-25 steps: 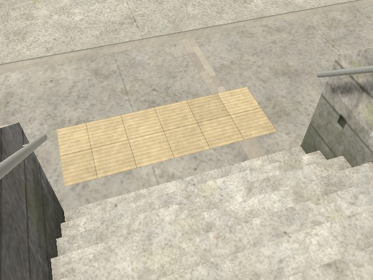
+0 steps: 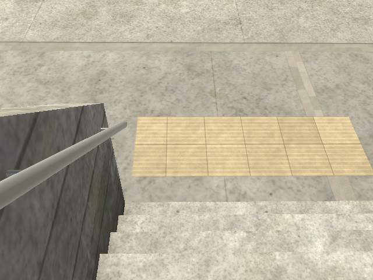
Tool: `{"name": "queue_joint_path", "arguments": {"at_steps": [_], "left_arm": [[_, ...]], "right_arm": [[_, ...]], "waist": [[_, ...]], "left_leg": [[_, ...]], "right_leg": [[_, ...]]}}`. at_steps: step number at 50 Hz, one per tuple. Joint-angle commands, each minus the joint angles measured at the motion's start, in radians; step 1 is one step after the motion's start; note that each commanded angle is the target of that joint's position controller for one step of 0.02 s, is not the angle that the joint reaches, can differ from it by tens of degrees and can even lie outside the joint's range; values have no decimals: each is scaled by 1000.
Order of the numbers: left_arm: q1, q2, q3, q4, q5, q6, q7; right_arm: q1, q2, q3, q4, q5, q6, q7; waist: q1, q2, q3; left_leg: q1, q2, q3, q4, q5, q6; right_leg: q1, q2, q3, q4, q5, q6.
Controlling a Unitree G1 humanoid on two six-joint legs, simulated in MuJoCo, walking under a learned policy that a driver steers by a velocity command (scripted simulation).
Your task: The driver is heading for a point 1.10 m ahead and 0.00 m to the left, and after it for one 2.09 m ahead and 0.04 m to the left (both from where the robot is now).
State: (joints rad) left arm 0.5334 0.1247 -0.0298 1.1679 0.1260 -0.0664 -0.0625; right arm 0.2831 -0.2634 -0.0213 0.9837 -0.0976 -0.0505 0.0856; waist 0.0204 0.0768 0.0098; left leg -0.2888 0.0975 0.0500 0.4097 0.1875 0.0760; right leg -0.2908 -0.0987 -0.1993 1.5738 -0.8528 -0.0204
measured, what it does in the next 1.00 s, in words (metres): goes down: right foot 0.20 m lower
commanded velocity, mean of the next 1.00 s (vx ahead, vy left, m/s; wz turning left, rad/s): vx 0.31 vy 0.00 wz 0.14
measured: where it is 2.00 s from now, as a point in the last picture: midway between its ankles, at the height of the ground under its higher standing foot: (192, 261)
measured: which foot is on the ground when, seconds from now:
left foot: down 0.00-0.40, up 0.42-1.00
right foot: up 0.00-0.36, down 0.38-1.00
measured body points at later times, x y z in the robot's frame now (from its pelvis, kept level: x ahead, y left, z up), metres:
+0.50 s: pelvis +0.23 -0.01 -0.25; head +0.24 -0.02 +0.20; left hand +0.24 +0.26 -0.37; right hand +0.30 -0.22 -0.40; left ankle +0.13 +0.11 -0.68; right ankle +0.28 -0.08 -0.98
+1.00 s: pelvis +0.39 +0.07 -0.38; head +0.40 +0.08 +0.07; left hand +0.21 +0.20 -0.52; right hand +0.61 -0.06 -0.49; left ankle +0.50 +0.22 -1.11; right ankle +0.28 -0.08 -0.98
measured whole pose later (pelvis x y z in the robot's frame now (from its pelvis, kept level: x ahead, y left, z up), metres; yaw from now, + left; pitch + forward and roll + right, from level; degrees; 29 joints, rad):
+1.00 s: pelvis +0.39 +0.07 -0.38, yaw +6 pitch +2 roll -3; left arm 0.63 0.08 -0.07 1.08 0.09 -0.11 0.01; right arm 0.11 -0.20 0.08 0.75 -0.10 -0.03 0.10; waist 0.21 0.05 -0.04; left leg -0.45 0.08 -0.04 0.43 0.27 -0.01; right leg -0.43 0.07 0.04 1.33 -0.92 -0.04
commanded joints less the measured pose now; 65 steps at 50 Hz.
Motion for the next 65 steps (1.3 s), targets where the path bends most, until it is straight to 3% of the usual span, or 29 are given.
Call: {"name": "queue_joint_path", "arguments": {"at_steps": [1,3,5,7,9,12,14,18,20,21,22,24,26,28,31,32,33,34,38,42,45,49,52,53,54,56,58,59,65], "left_arm": [[-66,143,70,-118,-50,-2,-74],[-370,149,58,-316,-122,-40,-27],[-341,154,58,-346,-96,-58,56],[-270,84,38,-278,-66,-53,62],[-165,67,34,-248,-60,-41,31],[-395,170,41,-329,-38,-17,23],[-347,121,25,-330,-75,-24,35],[-325,193,58,-360,-44,-14,22],[-67,312,118,-284,-92,-29,44],[92,397,136,-233,-104,-18,14],[25,360,136,-295,-49,-9,-17],[-51,321,129,-312,38,-9,0],[-177,189,55,-253,-27,-1,-22],[-26,119,56,-171,-53,-46,39],[49,136,35,-104,-25,-82,55],[31,162,33,-95,-18,-85,52],[-100,203,46,-168,-170,-32,54],[-126,215,31,-162,-38,-69,33],[219,120,1,-16,-17,-90,86],[274,0,-46,-3,-33,-83,85],[97,127,-24,-99,-10,-74,85],[35,224,25,-160,-42,-43,82],[237,111,-2,-65,-21,9,-43],[316,66,14,-118,-80,-12,-67],[88,67,6,-270,-106,-22,-65],[-47,2,-53,-277,-109,-11,-16],[-35,42,-24,-319,-135,-22,-16],[38,40,-19,-255,-107,-11,-17],[-17,127,27,-187,-50,3,-36]], "right_arm": [[641,-241,-81,194,-5,-43,-12],[596,-183,-71,183,-5,-71,7],[361,14,0,123,7,-52,8],[37,173,64,-34,34,-72,-26],[43,27,48,-49,19,-96,-53],[234,98,60,-29,57,-101,-119],[198,-17,42,-75,18,-73,-96],[235,1,56,-124,32,-53,-74],[205,-52,43,-127,34,-23,-10],[532,121,56,-26,34,-36,39],[446,-4,32,-113,76,-24,41],[102,45,50,-292,65,25,-15],[345,136,70,-156,62,37,18],[356,121,67,-134,-22,44,39],[179,102,73,-162,-1,39,36],[176,100,75,-155,-1,37,31],[0,74,18,-181,82,63,-79],[147,46,66,-145,-7,29,6],[-58,80,88,-199,-33,-15,-4],[-152,53,94,-215,-37,-13,5],[-258,48,104,-280,-9,14,26],[-194,-25,72,-300,-2,14,6],[404,-162,-52,-121,-16,-23,-21],[406,-250,-64,-152,-39,-37,-6],[309,-246,-55,-148,17,-32,55],[113,-106,-18,-175,37,-38,39],[125,-48,-9,-158,11,-52,26],[67,103,28,-147,20,-74,4],[201,-12,16,-26,3,-82,3]], "waist": [[-181,230,-245],[-217,69,-156],[-62,-96,38],[39,-191,95],[96,50,-8],[-82,-96,-19],[-27,-61,-1],[-45,-69,18],[44,-102,-102],[-60,-466,-485],[50,-285,-440],[84,-87,-221],[-149,-50,24],[-68,-167,141],[23,-115,58],[-2,-159,33],[-63,-40,-109],[-55,-175,35],[131,-93,28],[140,-129,75],[121,-137,92],[103,-140,128],[-76,51,-169],[-1,142,-264],[-40,183,-356],[-2,-92,-110],[108,-99,-2],[136,-105,45],[75,-32,27]], "left_leg": [[917,86,-158,241,565,205],[819,223,-340,144,259,274],[258,328,-528,149,-3,311],[-343,148,-212,97,183,222],[-671,-40,-92,227,49,180],[-287,-78,-180,500,-438,60],[-561,-71,-257,530,-546,101],[-290,-72,-428,783,-371,95],[-271,-123,-374,1140,-209,54],[-640,-204,-180,1638,-898,-62],[-999,-256,-110,1970,-1185,-121],[-1192,-118,-224,1769,-905,-149],[-780,-22,-191,1495,-494,-139],[-821,-19,-91,1388,-253,-61],[-911,20,-114,1002,38,-47],[-882,28,-129,1039,43,-56],[-464,12,-115,836,0,-115],[-558,-14,-26,1083,-10,-80],[-1153,70,-220,720,26,-119],[-899,37,-98,618,118,-117],[-78,-72,58,380,282,-126],[-116,-29,-121,-140,-17,-71],[681,103,-12,1,247,89],[841,223,-79,382,923,117],[829,417,-508,65,120,247],[452,339,-276,35,-30,110],[31,321,-159,25,151,111],[-132,152,-64,36,-121,73],[-91,292,-219,42,-293,248]], "right_leg": [[-708,117,108,595,58,-60],[-1019,65,114,556,61,-37],[-1016,-56,297,325,253,-40],[-542,-107,280,-383,868,-32],[-76,33,125,-271,1079,10],[-368,-18,275,-869,1424,39],[-29,51,170,-907,1460,29],[8,49,161,-1237,1244,-6],[382,-60,140,-1427,1473,-104],[1011,-286,248,-876,2239,-372],[1009,-350,371,-823,2368,-456],[681,-432,542,-948,1778,-381],[-51,-253,332,-1103,1317,-241],[-259,-98,315,-1175,625,-214],[-192,-154,456,-1176,320,-290],[-197,-157,491,-1152,325,-291],[-200,-154,496,-1124,497,-214],[-448,-79,360,-1130,390,-247],[259,-181,669,-909,420,-334],[-38,-81,662,-798,325,-351],[-684,45,422,-797,-3,-259],[-195,-1,668,-618,207,-246],[-527,190,434,323,221,-55],[-864,232,344,694,102,-38],[-1032,232,332,595,117,-11],[-1072,75,360,547,348,17],[-892,7,318,463,574,-17],[-851,-33,334,150,856,-48],[-949,-40,374,-120,1092,-43]]}}
Velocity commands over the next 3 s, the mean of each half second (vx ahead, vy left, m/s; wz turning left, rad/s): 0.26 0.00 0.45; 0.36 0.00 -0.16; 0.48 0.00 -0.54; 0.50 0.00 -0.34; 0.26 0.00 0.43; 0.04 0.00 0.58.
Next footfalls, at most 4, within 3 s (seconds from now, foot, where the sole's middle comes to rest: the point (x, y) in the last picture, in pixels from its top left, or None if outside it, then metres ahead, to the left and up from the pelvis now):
0.38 right None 0.32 -0.07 -1.02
1.04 left None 0.52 0.22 -1.22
1.74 right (212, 278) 0.76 -0.11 -1.43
2.16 left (182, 248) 1.01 0.06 -1.63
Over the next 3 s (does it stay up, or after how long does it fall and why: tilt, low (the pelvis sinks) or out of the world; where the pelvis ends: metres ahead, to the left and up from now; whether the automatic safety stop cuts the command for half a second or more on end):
stays up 1.14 -0.15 -1.07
